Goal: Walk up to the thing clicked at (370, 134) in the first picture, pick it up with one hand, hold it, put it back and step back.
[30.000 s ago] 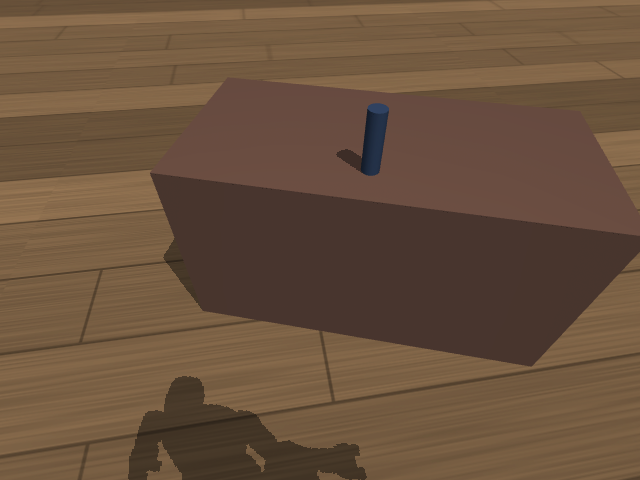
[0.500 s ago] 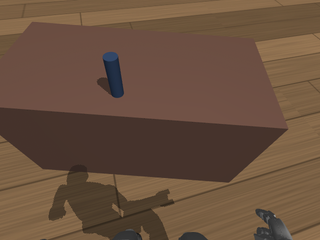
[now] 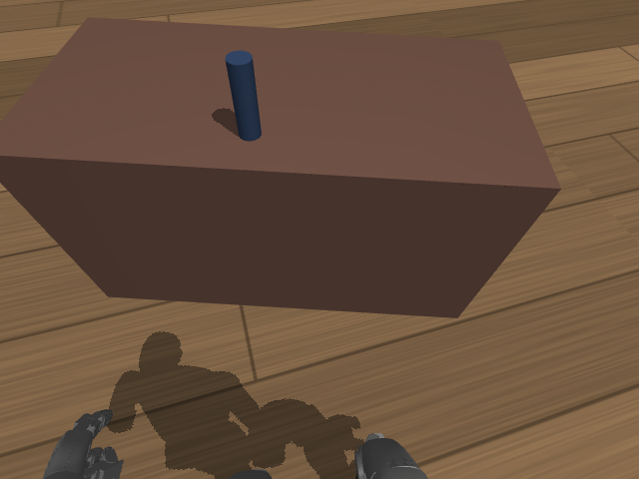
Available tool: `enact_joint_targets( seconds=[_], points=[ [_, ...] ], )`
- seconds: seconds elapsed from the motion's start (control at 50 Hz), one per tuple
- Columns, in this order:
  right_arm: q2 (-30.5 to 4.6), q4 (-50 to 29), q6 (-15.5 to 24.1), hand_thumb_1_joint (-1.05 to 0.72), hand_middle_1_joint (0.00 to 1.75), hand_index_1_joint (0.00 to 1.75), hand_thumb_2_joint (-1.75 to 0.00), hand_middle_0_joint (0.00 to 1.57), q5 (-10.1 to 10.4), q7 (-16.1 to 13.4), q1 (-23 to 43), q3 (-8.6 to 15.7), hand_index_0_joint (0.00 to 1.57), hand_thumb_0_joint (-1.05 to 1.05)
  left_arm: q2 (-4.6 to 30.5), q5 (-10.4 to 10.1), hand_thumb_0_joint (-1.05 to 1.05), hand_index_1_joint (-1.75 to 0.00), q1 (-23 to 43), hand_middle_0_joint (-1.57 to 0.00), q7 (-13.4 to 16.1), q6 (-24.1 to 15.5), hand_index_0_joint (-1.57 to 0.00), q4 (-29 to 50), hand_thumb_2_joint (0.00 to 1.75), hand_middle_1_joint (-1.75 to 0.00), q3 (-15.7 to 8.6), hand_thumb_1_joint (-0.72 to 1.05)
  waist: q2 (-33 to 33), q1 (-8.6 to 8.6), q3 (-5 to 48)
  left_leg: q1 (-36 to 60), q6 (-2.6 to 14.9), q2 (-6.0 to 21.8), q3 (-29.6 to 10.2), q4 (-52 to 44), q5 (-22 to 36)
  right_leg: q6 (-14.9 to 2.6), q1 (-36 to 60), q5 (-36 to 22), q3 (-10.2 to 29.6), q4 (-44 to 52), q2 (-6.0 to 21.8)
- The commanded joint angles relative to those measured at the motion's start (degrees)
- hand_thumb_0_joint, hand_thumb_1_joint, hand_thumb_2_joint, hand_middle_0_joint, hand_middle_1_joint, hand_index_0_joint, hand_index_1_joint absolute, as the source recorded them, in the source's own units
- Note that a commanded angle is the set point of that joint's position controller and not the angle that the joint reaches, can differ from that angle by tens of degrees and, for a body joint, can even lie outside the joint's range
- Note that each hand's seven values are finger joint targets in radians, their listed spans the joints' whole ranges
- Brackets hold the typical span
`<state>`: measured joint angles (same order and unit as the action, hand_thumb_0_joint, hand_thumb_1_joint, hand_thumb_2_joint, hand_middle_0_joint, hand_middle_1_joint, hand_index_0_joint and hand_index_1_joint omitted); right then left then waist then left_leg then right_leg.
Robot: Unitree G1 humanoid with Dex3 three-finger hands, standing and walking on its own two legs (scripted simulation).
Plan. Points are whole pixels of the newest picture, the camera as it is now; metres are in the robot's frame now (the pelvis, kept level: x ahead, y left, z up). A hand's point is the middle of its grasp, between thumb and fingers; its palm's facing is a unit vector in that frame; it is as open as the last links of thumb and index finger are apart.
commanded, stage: step back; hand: left
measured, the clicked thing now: (245, 99) +0.80 +0.15 -0.01
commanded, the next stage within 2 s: stand in 1.82 s
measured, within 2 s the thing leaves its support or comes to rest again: neither
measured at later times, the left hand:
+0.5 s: hand out of the picture -0.05 +0.26 -0.13, palm faces -0.05 -0.90 -0.44, open 7.4 cm
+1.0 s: hand out of the picture -0.24 +0.25 -0.13, palm faces -0.07 -0.92 -0.38, open 7.4 cm
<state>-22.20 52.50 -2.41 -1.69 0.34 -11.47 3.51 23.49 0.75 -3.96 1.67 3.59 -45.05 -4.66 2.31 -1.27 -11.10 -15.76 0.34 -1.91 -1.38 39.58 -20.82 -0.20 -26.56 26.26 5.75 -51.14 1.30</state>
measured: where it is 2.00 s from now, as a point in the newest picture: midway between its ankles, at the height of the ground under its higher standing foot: outside the picture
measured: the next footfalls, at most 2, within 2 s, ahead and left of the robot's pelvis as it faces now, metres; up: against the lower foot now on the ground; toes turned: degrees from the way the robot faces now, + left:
right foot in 0.26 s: -0.08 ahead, -0.14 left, +0.00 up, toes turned -3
left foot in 0.58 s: -0.15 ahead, +0.12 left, +0.00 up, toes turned -2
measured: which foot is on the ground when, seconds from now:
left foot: down 0.00-0.28, up 0.30-0.56, down 0.58-0.92, up 0.94-1.00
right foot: up 0.00-0.24, down 0.26-0.60, up 0.62-0.88, down 0.90-1.00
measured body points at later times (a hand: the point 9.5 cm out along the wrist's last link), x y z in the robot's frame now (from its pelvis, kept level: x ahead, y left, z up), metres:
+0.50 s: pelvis -0.15 -0.01 +0.01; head -0.09 -0.02 +0.45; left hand -0.05 +0.31 -0.10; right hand -0.05 -0.33 -0.11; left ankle -0.16 +0.13 -0.66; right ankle -0.12 -0.13 -0.72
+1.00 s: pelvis -0.29 -0.01 +0.01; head -0.28 -0.02 +0.46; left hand -0.23 +0.30 -0.11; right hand -0.21 -0.34 -0.10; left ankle -0.21 +0.12 -0.69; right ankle -0.32 -0.13 -0.72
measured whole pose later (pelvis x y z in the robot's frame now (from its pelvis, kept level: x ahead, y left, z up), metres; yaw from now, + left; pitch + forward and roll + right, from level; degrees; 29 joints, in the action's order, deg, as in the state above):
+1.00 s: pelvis -0.29 -0.01 +0.01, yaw -6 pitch -3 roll +0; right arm -23.2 53.1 -2.0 -1.2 0.2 -8.8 3.4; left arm 20.7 2.7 -16.1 -0.8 0.9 -56.2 -4.3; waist -1.2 2.1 -3.4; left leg -23.6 -0.3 -0.1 -4.7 45.5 -24.7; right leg -1.5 -10.3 20.9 2.6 -33.4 -1.3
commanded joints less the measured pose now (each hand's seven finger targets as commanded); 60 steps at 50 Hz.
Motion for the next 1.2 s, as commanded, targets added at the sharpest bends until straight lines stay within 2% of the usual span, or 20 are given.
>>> enact_joint_targets(
  seconds=[0.0,0.12,0.22,0.24,0.26,0.28,0.34,0.48,0.54,0.58,0.6,0.66,0.76,0.84,0.88,0.92,0.98,1.12,1.14,1.18],
  points=[
    [-15.54,-6.38,2.07,-0.90,0.30,0.30,-0.90,0.20,-0.65,-1.69,7.18,2.94,0.20,0.00,9.97,-0.93,0.00,-0.30,-3.33,-0.20,1.00,-0.74,-0.20,2.23,0.90,-0.30,-3.09,0.90,-8.78,3.37,9.99,0.10,13.01,18.25,-16.63,-17.23,28.55,-1.62,-2.38,5.23,6.95,-24.22,-6.71],
    [-14.33,-6.48,1.63,-0.90,0.30,0.30,-0.90,0.20,-0.59,-2.27,2.37,2.97,0.20,0.00,8.90,0.18,0.00,-0.30,-3.33,-0.20,-0.64,-1.77,-0.20,1.96,0.90,-0.30,-2.79,0.90,-11.19,-0.18,11.74,8.96,13.84,16.84,-11.79,-11.64,32.26,1.73,1.33,4.58,-0.25,-3.06,-3.93],
    [-14.43,-7.29,0.02,-0.90,0.30,0.30,-0.90,0.20,1.05,-1.74,5.35,2.62,0.20,0.00,8.56,1.17,0.00,-0.30,-10.87,-0.20,-0.52,-3.03,-0.20,-2.53,0.90,-0.30,-2.54,0.90,-12.35,2.67,17.75,3.81,7.93,13.07,-7.46,-3.75,23.90,-1.14,17.94,-14.72,-5.48,29.41,-1.95],
    [-11.73,-7.82,0.08,-0.90,0.30,0.30,-0.90,0.20,1.42,-1.58,4.71,1.75,0.20,0.00,12.62,1.87,0.00,-0.30,-9.89,-0.20,-0.49,-3.39,-0.20,-2.13,0.90,-0.30,-3.68,0.90,-4.28,1.85,15.94,-6.82,4.22,8.48,-5.72,0.80,14.12,-3.14,21.16,-15.72,5.29,28.10,3.81],
    [-9.67,-9.55,0.25,-0.90,0.30,0.30,-0.90,0.20,1.88,-2.19,7.69,1.35,0.20,0.00,18.68,1.20,0.00,-0.30,-8.55,-0.20,-0.75,-3.05,-0.20,-1.08,0.90,-0.30,-5.04,0.90,11.54,4.08,12.99,-14.14,0.85,-2.13,-1.88,10.88,-6.81,-12.00,15.62,-20.54,19.91,30.95,15.89],
    [-11.36,-9.07,0.05,-0.90,0.30,0.30,-0.90,0.20,1.46,-2.84,8.05,2.33,0.20,0.00,20.95,1.67,0.00,-0.30,-6.00,-0.20,-0.59,-3.17,-0.20,0.53,0.90,-0.30,-5.22,0.90,12.66,5.09,10.35,-11.23,-0.59,-1.32,-6.48,23.11,-16.20,-18.21,4.86,-22.97,27.31,32.83,23.43],
    [-11.56,-6.60,0.41,-0.90,0.30,0.30,-0.90,0.20,2.23,-2.56,3.74,2.17,0.20,0.00,13.72,1.57,0.00,-0.30,0.09,-0.20,0.03,-3.29,-0.20,2.02,0.90,-0.30,-3.39,0.90,4.34,0.58,9.88,-11.36,-0.02,-3.30,-8.06,29.07,-9.43,-12.85,8.53,-35.12,9.00,24.81,13.59],
    [-9.65,-7.90,1.20,-0.90,0.30,0.30,-0.90,0.20,0.45,-2.32,3.36,1.88,0.20,0.00,13.32,1.68,0.00,-0.30,-5.54,-0.20,1.11,-2.24,-0.20,3.47,0.90,-0.30,-3.24,0.90,9.30,3.72,14.00,-9.36,-0.94,0.91,-1.73,5.05,-10.43,-11.91,22.02,-44.50,7.82,18.27,13.92],
    [-9.95,-4.86,1.77,-0.90,0.30,0.30,-0.90,0.20,0.04,-2.10,-2.03,2.70,0.20,0.00,11.70,0.50,0.00,-0.30,-3.72,-0.20,0.48,-0.98,-0.20,4.18,0.90,-0.30,-2.27,0.90,4.60,1.37,16.54,4.57,0.41,0.89,1.60,-18.57,10.97,-6.55,15.42,-35.70,3.22,9.12,9.14],
    [-21.20,-7.14,1.48,-0.90,0.30,0.30,-0.90,0.20,-0.09,-1.64,3.09,4.37,0.20,0.00,9.13,-0.20,0.00,-0.30,-3.11,-0.20,0.47,-0.83,-0.20,5.30,0.90,-0.30,-1.50,0.90,-15.56,1.19,15.85,3.76,13.65,24.22,-25.78,-19.95,27.02,-0.90,-0.02,8.90,-4.58,-6.62,-4.96],
    [-22.45,-7.42,1.67,-0.90,0.30,0.30,-0.90,0.20,-0.21,-1.65,2.98,5.01,0.20,0.00,11.33,0.49,0.00,-0.30,-0.28,-0.20,0.91,-0.44,-0.20,4.31,0.90,-0.30,-2.66,0.90,-13.79,-1.42,13.76,-4.63,18.51,28.03,-30.74,-21.76,24.11,-0.61,3.28,12.91,3.03,-17.13,-4.82],
    [-15.61,-7.56,1.95,-0.90,0.30,0.30,-0.90,0.20,-0.40,-2.48,9.48,2.67,0.20,0.00,10.45,-0.24,0.00,-0.30,-6.67,-0.20,0.26,-0.03,-0.20,0.50,0.90,-0.30,-2.62,0.90,-7.25,4.62,10.73,-3.74,12.63,18.36,-13.53,-17.14,24.14,-0.98,0.93,3.78,5.81,-24.49,-6.02],
    [-13.91,-6.19,2.60,-0.90,0.30,0.30,-0.90,0.20,-0.85,-1.54,5.22,3.15,0.20,0.00,9.46,0.87,0.00,-0.30,-7.30,-0.20,-1.86,-1.97,-0.20,-0.90,0.90,-0.30,-2.46,0.90,-12.43,0.38,11.51,6.33,10.99,14.34,-12.28,-19.98,-5.56,1.40,1.69,3.31,-0.09,0.08,-3.76],
    [-15.90,-5.19,1.25,-0.90,0.30,0.30,-0.90,0.20,-1.11,-0.88,5.57,3.59,0.20,0.00,8.47,0.94,0.00,-0.30,-13.01,-0.20,-1.77,-3.80,-0.20,-6.54,0.90,-0.30,-2.55,0.90,-13.92,2.35,12.24,-0.53,9.15,14.14,-8.74,-17.06,-7.66,-1.63,18.70,-1.73,-7.60,28.83,-3.67],
    [-9.80,-5.98,1.28,-0.90,0.30,0.30,-0.90,0.20,-0.29,-0.56,5.45,1.66,0.20,0.00,11.89,2.24,0.00,-0.30,-15.08,-0.20,-1.19,-4.75,-0.20,-8.39,0.90,-0.30,-3.78,0.90,-0.86,3.48,10.67,-13.39,3.24,7.48,-2.43,-2.68,-8.39,-4.48,25.76,1.19,6.71,34.76,2.49],
    [-11.40,-6.01,1.66,-0.90,0.30,0.30,-0.90,0.20,0.27,-1.35,9.56,2.43,0.20,0.00,19.25,2.53,0.00,-0.30,-6.49,-0.20,-1.18,-4.78,-0.20,-4.89,0.90,-0.30,-4.70,0.90,7.10,4.78,1.81,-10.33,-1.24,2.75,-7.80,10.42,-11.19,-14.41,-1.52,26.42,29.04,41.84,21.14],
    [-10.00,-3.02,2.72,-0.90,0.30,0.30,-0.90,0.20,0.94,-0.69,5.40,1.80,0.20,0.00,12.71,1.96,0.00,-0.30,-2.94,-0.20,-0.91,-6.04,-0.20,-4.34,0.90,-0.30,-2.84,0.90,2.54,1.70,3.19,-9.37,-0.96,1.07,-5.89,10.09,-3.57,-9.93,7.16,3.35,12.19,35.33,12.03],
    [-9.27,0.32,4.75,-0.90,0.30,0.30,-0.90,0.20,-0.12,-0.35,0.66,2.23,0.20,0.00,11.91,1.13,0.00,-0.30,-5.20,-0.20,-1.79,-4.89,-0.20,-5.48,0.90,-0.30,-1.82,0.90,4.77,1.61,8.80,5.73,-0.13,-0.32,1.79,-17.36,4.74,-6.71,12.45,-13.26,2.93,24.46,8.70],
    [-10.00,0.66,5.21,-0.90,0.30,0.30,-0.90,0.20,-0.44,-0.63,-0.45,2.75,0.20,0.00,9.68,0.97,0.00,-0.30,-6.22,-0.20,-1.81,-4.72,-0.20,-5.53,0.90,-0.30,-0.98,0.90,2.47,1.20,10.84,12.24,1.23,2.82,-3.22,-18.26,6.89,-5.12,8.96,-19.00,0.80,19.35,7.07],
    [-16.66,0.78,5.45,-0.90,0.30,0.30,-0.90,0.20,-0.09,-0.50,-1.13,3.79,0.20,0.00,9.74,-0.09,0.00,-0.30,-3.52,-0.20,-1.61,-4.42,-0.20,-6.27,0.90,-0.30,-1.32,0.90,-8.36,1.08,11.77,5.91,11.91,18.50,-25.64,-23.72,-6.09,-1.74,6.76,4.49,-6.25,8.24,-0.68]
  ],
)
